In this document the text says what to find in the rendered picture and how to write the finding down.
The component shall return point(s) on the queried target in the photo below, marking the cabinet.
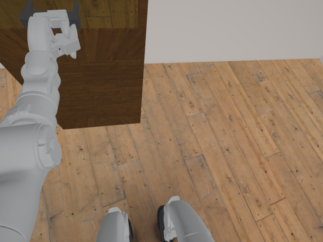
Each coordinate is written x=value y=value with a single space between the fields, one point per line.
x=102 y=86

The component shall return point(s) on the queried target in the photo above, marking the handle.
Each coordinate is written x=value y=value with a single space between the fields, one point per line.
x=72 y=15

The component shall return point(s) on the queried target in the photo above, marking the robot right shin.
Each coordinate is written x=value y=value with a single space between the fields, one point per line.
x=170 y=233

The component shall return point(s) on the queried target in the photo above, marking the drawer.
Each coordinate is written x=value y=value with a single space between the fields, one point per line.
x=92 y=13

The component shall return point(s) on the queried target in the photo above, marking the left robot forearm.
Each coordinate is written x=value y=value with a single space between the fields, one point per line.
x=39 y=97

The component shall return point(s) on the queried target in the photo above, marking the right robot foot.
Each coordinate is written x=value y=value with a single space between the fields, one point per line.
x=160 y=219

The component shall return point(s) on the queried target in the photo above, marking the left robot hand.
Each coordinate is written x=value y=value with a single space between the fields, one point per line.
x=40 y=35

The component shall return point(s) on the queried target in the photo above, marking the left robot upper arm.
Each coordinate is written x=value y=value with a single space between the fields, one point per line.
x=27 y=154

